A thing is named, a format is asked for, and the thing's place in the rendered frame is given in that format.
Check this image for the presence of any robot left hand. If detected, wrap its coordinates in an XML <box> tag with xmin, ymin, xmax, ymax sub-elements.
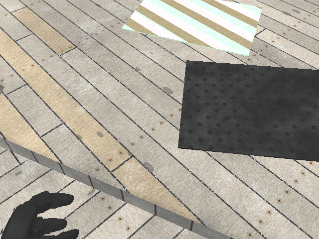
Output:
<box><xmin>1</xmin><ymin>190</ymin><xmax>80</xmax><ymax>239</ymax></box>

